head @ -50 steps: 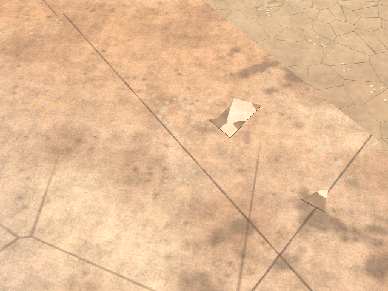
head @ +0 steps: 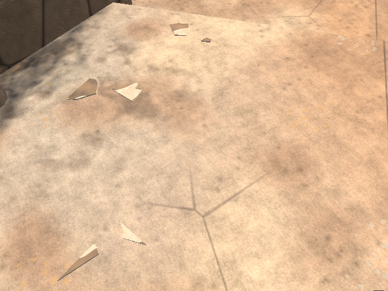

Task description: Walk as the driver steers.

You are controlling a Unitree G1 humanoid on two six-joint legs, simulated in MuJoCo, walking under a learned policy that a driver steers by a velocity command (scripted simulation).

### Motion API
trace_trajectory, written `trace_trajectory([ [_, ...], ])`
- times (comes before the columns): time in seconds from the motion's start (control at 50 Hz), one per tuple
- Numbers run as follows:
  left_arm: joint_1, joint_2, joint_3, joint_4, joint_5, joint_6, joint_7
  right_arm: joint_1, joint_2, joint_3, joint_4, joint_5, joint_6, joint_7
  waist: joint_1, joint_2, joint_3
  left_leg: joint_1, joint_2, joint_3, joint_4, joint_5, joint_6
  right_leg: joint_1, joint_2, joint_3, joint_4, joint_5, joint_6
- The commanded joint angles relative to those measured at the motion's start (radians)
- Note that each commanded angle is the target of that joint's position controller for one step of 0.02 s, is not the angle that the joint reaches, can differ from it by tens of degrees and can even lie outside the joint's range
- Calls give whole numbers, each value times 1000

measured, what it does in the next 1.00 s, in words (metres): walks ahead: left foot, then right foot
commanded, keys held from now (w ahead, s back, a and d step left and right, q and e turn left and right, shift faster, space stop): shift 0.44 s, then w+shift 0.56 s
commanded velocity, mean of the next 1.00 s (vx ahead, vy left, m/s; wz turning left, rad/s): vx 0.35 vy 0.00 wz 0.10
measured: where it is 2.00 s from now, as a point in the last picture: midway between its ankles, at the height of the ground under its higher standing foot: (240, 152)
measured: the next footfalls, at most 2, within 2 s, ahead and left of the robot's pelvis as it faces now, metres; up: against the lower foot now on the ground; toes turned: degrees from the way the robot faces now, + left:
left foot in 0.12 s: +0.03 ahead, +0.15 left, +0.00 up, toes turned +6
right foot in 0.40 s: +0.04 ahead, -0.11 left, +0.00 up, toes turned +4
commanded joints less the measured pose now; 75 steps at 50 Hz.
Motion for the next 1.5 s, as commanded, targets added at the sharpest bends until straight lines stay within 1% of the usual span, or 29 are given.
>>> trace_trajectory([
  [0.02, -22, 213, 54, -56, -13, -7, -9, -31, -55, -7, -79, 1, -19, 2, 5, -245, -157, 69, -16, 65, -185, -9, 7, 166, -221, 165, -78, 386, -226],
  [0.1, 19, 171, 34, -19, -44, -9, -12, 52, -49, -10, -24, -3, -18, 9, -37, -210, -148, 341, -43, 86, -646, 282, 90, 77, -188, 122, 26, 308, -136],
  [0.12, 63, 123, 18, -12, -19, -18, -19, 59, -89, -16, -33, -8, -16, 4, -17, -83, -188, 495, 78, -72, -646, 451, 126, -37, -131, 65, 133, 119, -48],
  [0.14, 63, 62, -6, -44, 26, -34, -32, 8, -172, -26, -56, -28, -12, -3, 24, 206, -176, 525, 291, -294, -594, 735, 247, -226, -28, -37, 259, -259, 45],
  [0.16, -34, 117, 7, -60, 17, -36, -21, 36, -104, -13, -47, -53, -27, 3, -66, 182, -192, 420, 340, -324, -620, 688, 357, -216, -34, 41, 362, -397, 71],
  [0.18, -43, 150, 19, -56, -4, -30, -19, 16, -74, -1, -32, -58, -44, 7, -55, 143, -155, 392, 300, -284, -633, 643, 355, -218, -39, 59, 437, -386, 79],
  [0.24, 10, 147, 28, -16, 0, -6, -8, -56, -71, 1, -6, -30, -67, 4, -22, 127, -118, 346, 218, -182, -608, 713, 294, -197, -43, 75, 488, -283, 100],
  [0.38, 28, 77, -5, -2, -11, -9, -20, -64, -19, 18, 52, -16, -52, 4, -9, 101, -135, 325, 166, -155, -553, 635, 272, 35, -8, 31, 65, -53, 77],
  [0.42, 38, 130, -2, -4, 15, -15, -20, -5, 1, 25, 82, -26, -63, 7, -27, 8, -137, 253, 98, -131, -542, 366, 181, 183, -73, 115, -32, 286, 37],
  [0.44, 17, 200, 16, 8, 5, -14, -17, 45, -9, 18, 87, -36, -71, 13, -88, -123, -118, 233, 35, -73, -557, 262, 144, 164, -85, 104, 32, 267, -6],
  [0.5, 97, 175, 21, 30, -14, -21, -21, -33, -45, 1, 86, -13, -63, 1, -7, -146, -26, 128, -44, 31, -406, -230, 122, 9, -93, 201, -98, -613, -97],
  [0.56, 101, 202, 31, 25, -34, -56, -11, -53, -7, 2, 65, 21, -110, 15, -16, -284, 93, 50, -7, 80, -222, -6, 140, -51, -301, 482, -292, -694, -207],
  [0.66, -34, 144, 11, -40, -45, -72, -24, 206, 12, -14, 191, 0, -152, 35, -145, -155, 9, 477, -64, 183, -495, 132, 164, -218, -123, 174, -77, -430, -115],
  [0.68, -68, 123, 16, -45, 38, -57, -45, 372, -42, -17, 233, -76, -140, 37, -221, 37, -34, 700, 33, 7, -643, -13, 179, -380, -3, 55, 203, -390, -91],
  [0.7, -149, 33, -7, -125, 38, -63, -53, 460, -170, -45, 232, -93, -142, 36, -253, 302, -32, 782, 317, -510, -829, -346, 255, -650, 94, -5, 552, -369, -63],
  [0.72, -170, 68, -1, -158, 42, -66, -57, 407, -151, -39, 219, -84, -133, 30, -206, 155, 17, 690, 400, -687, -860, -410, 335, -740, 38, 138, 653, -283, -90],
  [0.76, -123, 97, 6, -126, 28, -71, -78, 297, -96, -22, 203, -61, -137, 29, -117, 10, 36, 627, 323, -478, -832, -298, 297, -717, -43, 122, 683, -101, -80],
  [0.88, -194, 69, -12, -144, 34, -47, -115, 331, -48, 4, 266, -36, -161, 23, -97, 49, 85, 509, 190, -155, -950, 66, 266, -583, -55, 16, 486, 78, -9],
  [1.0, -285, 72, -24, -187, 26, -45, -110, 363, -97, 2, 335, -32, -162, 23, -91, 65, 104, 540, 224, 18, -946, 603, 240, -317, 3, -89, 212, 83, -88],
  [1.04, -152, 101, -9, -154, 31, -44, -86, 358, -144, -6, 358, -36, -156, 16, -15, 109, -2, 592, 235, 91, -717, 1158, 220, -123, 88, -136, 215, -10, -132],
  [1.08, 256, 174, 30, -19, 34, -49, -58, 307, -164, -12, 352, -43, -139, 0, 178, 77, -205, 383, 189, 165, -208, 1187, 184, 372, 117, -107, 189, -73, -177],
  [1.1, 371, 283, 60, 16, 48, -54, -45, 318, -55, 13, 301, -32, -143, 11, 175, -153, -315, 42, 76, 174, 215, 630, 154, 650, -105, 267, 110, -467, -233],
  [1.12, 354, 305, 60, 29, 26, -55, -56, 299, -18, 21, 262, -41, -169, 25, 98, -303, -373, -166, -53, 40, 411, 11, 152, 659, -250, 834, -166, -759, -267],
  [1.14, 237, 271, 57, 18, 23, -53, -61, 195, -46, 17, 226, -44, -179, 28, 67, -229, -203, -312, -6, -43, 479, 95, 167, 568, -243, 858, -232, -668, -276],
  [1.18, 183, 187, 42, 31, 14, -65, -58, 136, -42, 28, 209, -52, -192, 32, 2, -46, -48, -235, 87, -18, 350, 206, 156, 277, -189, 602, -227, -363, -273],
  [1.24, 161, 126, 21, 57, 5, -85, -51, 130, -9, 43, 183, -90, -147, 42, -84, -86, 6, -117, 120, -10, 204, 140, 97, 32, -81, 452, -279, -294, -281],
  [1.32, 231, 142, 26, 61, -5, -108, -50, -134, -16, 58, 77, -71, -126, 51, -32, -57, 112, -158, 114, 50, -92, 330, 20, -84, -41, 403, -376, -140, -294],
  [1.44, 320, 196, 50, 73, -19, -111, -43, -302, -28, 69, 9, -46, -136, 57, 42, -74, 45, 6, 30, 51, -411, 548, 40, 116, -53, 402, -287, 323, -220],
  [1.5, 302, 248, 60, 74, -11, -103, -34, -116, -100, 38, 52, -44, -142, 27, -47, -82, -108, 292, -41, 60, -463, 341, 75, 210, -41, 381, -4, 726, -156],
])
Velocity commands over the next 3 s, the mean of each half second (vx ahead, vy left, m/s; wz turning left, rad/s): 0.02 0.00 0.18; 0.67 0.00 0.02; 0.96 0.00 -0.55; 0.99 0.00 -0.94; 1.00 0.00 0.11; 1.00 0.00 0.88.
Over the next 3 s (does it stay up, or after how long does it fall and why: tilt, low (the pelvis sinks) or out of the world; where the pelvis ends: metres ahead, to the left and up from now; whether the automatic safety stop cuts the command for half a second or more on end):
stays up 1.81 -0.79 -0.12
